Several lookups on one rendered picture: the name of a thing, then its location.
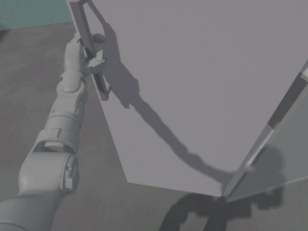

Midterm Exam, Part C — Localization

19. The robot left upper arm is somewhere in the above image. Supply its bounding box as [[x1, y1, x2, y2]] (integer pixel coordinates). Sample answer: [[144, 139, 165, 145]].
[[0, 151, 80, 231]]

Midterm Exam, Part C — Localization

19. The left robot forearm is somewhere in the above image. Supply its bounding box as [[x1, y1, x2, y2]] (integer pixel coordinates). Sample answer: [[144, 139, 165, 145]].
[[18, 70, 89, 191]]

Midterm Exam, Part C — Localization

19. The fridge door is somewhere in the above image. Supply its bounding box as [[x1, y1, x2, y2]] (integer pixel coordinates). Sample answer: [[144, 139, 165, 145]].
[[65, 0, 308, 197]]

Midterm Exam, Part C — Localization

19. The handle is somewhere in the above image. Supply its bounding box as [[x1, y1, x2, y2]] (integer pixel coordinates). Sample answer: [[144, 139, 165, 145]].
[[69, 0, 112, 101]]

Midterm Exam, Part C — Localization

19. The left robot hand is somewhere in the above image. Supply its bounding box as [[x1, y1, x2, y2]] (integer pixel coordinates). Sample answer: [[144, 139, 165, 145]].
[[64, 31, 108, 78]]

